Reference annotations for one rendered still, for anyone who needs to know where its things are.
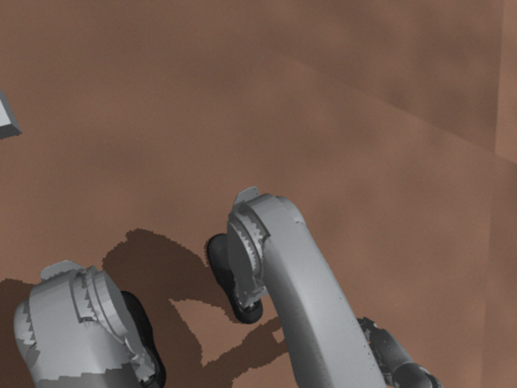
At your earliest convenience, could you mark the right robot arm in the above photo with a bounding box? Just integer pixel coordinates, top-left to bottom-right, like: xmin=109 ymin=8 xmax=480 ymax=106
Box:
xmin=392 ymin=363 xmax=443 ymax=388

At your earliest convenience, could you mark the carton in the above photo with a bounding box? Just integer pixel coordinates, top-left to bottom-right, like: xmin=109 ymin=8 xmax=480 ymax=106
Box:
xmin=0 ymin=90 xmax=22 ymax=139

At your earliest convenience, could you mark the right robot hand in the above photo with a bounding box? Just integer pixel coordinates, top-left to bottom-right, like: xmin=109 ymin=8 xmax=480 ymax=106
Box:
xmin=357 ymin=317 xmax=414 ymax=387

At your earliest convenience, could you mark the right robot foot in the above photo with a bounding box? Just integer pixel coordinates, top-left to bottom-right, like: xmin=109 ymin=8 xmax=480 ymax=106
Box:
xmin=207 ymin=234 xmax=263 ymax=324

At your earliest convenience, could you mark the left robot foot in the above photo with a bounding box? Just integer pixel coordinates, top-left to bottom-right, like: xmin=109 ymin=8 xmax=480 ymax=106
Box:
xmin=120 ymin=291 xmax=166 ymax=388

